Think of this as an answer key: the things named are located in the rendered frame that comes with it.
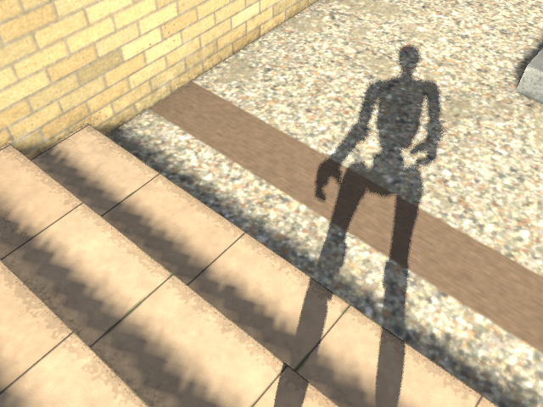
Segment stairs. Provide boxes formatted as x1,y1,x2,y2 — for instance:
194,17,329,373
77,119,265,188
0,123,499,407

